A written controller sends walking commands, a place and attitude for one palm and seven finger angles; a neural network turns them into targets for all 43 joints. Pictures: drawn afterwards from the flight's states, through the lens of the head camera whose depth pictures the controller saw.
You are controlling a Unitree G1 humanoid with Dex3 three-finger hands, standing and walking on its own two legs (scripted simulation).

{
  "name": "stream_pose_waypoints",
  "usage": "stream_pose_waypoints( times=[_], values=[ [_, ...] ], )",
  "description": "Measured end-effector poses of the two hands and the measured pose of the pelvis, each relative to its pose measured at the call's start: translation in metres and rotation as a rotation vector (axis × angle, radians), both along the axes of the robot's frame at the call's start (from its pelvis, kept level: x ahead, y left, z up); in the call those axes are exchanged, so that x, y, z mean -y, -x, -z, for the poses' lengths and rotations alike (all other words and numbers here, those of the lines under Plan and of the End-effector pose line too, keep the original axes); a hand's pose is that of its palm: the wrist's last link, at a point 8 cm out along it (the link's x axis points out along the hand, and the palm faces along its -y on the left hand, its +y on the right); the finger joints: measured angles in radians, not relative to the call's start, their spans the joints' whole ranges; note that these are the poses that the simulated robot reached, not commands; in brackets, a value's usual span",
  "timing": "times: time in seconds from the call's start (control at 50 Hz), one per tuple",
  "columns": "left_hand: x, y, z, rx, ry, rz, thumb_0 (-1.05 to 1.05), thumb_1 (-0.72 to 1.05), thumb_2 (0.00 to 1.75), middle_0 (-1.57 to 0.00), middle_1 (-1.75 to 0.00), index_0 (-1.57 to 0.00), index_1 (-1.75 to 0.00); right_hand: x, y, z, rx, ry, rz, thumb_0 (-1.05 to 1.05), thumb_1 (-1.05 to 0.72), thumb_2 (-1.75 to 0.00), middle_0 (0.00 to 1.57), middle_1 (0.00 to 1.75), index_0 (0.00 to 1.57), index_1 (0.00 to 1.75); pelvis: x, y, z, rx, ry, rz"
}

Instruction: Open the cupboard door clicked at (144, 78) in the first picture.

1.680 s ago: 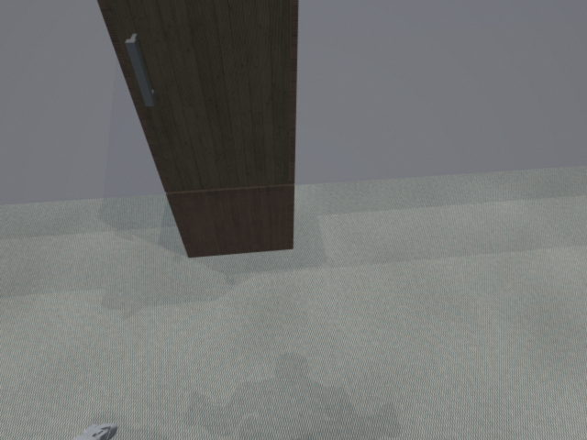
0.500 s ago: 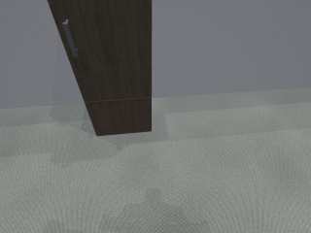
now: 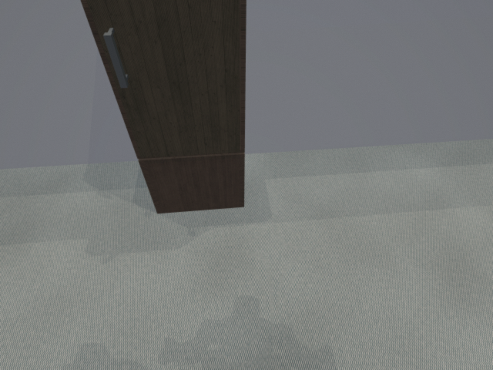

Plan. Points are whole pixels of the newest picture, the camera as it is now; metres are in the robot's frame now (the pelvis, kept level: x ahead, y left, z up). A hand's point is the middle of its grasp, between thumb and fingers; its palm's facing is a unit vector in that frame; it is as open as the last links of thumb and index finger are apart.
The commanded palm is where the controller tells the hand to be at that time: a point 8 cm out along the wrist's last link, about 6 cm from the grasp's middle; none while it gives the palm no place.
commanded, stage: turn to face it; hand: left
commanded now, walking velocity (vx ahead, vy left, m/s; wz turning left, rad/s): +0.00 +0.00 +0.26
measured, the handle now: (118, 58) +0.90 +0.44 +0.06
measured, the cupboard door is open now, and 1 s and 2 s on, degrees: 0 0 0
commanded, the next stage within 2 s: take the last steps up to it in 0.20 s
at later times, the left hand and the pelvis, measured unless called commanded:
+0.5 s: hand out of the picture +0.00 +0.21 -0.19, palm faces +0.15 -0.97 -0.20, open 7.4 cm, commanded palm none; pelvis +0.00 +0.02 -0.02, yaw +8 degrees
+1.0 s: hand (141, 338) +0.21 +0.23 -0.18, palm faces +0.17 -0.97 -0.18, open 7.4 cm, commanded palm none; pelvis +0.14 +0.05 -0.02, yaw +10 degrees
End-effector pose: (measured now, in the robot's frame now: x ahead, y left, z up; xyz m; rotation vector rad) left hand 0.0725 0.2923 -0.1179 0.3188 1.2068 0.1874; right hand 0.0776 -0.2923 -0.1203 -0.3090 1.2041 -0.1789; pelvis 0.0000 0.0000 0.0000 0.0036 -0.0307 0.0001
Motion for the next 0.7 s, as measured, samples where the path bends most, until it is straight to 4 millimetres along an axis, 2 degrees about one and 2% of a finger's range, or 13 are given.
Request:
stream_pose_waypoints(
  times=[0.1, 0.18, 0.4, 0.48, 0.56, 0.62, 0.7],
  values=[
    [0.003, 0.003, 0.002, 0.006, -0.001, -0.022, 0.00, 0.91, 0.90, -0.21, -0.30, -0.20, -0.29, -0.004, -0.001, 0.005, -0.013, -0.010, -0.013, 0.00, -0.90, -0.90, 0.20, 0.29, 0.20, 0.30, 0.001, 0.002, 0.002, -0.005, -0.001, -0.017],
    [0.012, 0.012, 0.008, -0.002, 0.016, -0.044, 0.00, 0.91, 0.90, -0.20, -0.30, -0.20, -0.29, -0.016, 0.002, 0.013, -0.028, -0.038, -0.022, 0.00, -0.90, -0.90, 0.20, 0.29, 0.20, 0.29, 0.001, 0.004, 0.005, -0.009, 0.000, -0.032],
    [0.040, 0.061, 0.033, -0.064, 0.115, -0.129, 0.00, 0.91, 0.90, -0.21, -0.30, -0.20, -0.29, -0.062, 0.026, 0.032, -0.095, -0.122, -0.049, 0.00, -0.91, -0.90, 0.20, 0.29, 0.20, 0.29, -0.005, 0.011, 0.014, -0.018, 0.014, -0.078],
    [0.035, 0.082, 0.041, -0.077, 0.145, -0.193, 0.00, 0.91, 0.90, -0.21, -0.30, -0.21, -0.30, -0.073, 0.034, 0.030, -0.139, -0.112, -0.056, 0.00, -0.90, -0.90, 0.20, 0.29, 0.20, 0.29, -0.016, 0.003, 0.016, -0.022, 0.022, -0.121],
    [0.017, 0.099, 0.052, -0.118, 0.163, -0.250, 0.00, 0.91, 0.90, -0.21, -0.30, -0.21, -0.30, -0.085, 0.036, 0.030, -0.145, -0.086, -0.060, 0.00, -0.90, -0.90, 0.20, 0.29, 0.20, 0.29, -0.036, -0.009, 0.022, -0.025, 0.022, -0.156],
    [0.005, 0.096, 0.048, -0.161, 0.157, -0.252, 0.00, 0.91, 0.90, -0.21, -0.30, -0.20, -0.29, -0.096, 0.044, 0.026, -0.158, -0.079, -0.033, 0.00, -0.91, -0.90, 0.20, 0.29, 0.20, 0.29, -0.047, -0.019, 0.018, -0.026, 0.014, -0.148],
    [-0.005, 0.069, 0.033, -0.133, 0.156, -0.242, 0.01, 0.91, 0.90, -0.20, -0.30, -0.20, -0.29, -0.113, 0.057, 0.018, -0.224, -0.096, -0.007, 0.00, -0.91, -0.90, 0.20, 0.29, 0.20, 0.29, -0.055, -0.037, 0.006, -0.035, 0.011, -0.163]
  ],
)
